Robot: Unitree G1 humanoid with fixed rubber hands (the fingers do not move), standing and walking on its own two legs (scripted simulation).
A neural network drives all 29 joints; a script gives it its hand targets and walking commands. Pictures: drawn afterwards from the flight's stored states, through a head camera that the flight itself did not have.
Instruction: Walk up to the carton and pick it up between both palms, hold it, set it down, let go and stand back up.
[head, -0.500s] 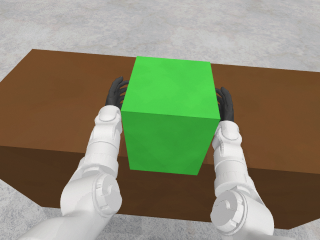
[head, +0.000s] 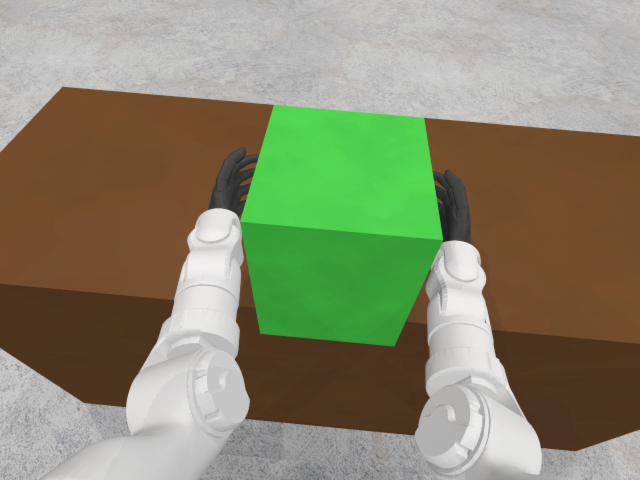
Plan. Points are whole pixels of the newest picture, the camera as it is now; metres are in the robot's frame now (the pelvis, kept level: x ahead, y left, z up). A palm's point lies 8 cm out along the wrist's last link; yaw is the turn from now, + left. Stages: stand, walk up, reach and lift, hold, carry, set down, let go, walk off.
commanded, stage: set down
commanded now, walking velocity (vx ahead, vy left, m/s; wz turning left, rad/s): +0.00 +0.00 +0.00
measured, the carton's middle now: (337, 232) +0.42 -0.01 +0.06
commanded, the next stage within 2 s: none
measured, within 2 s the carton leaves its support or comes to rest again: neither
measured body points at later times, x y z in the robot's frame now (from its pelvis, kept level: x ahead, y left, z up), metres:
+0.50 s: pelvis +0.00 +0.00 +0.00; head +0.05 +0.02 +0.44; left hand +0.44 +0.14 +0.08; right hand +0.41 -0.16 +0.07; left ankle -0.03 +0.09 -0.75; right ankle +0.02 -0.11 -0.75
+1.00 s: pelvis +0.00 +0.00 -0.01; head +0.04 +0.01 +0.43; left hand +0.47 +0.16 +0.10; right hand +0.45 -0.21 +0.10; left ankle -0.03 +0.09 -0.75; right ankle +0.02 -0.11 -0.75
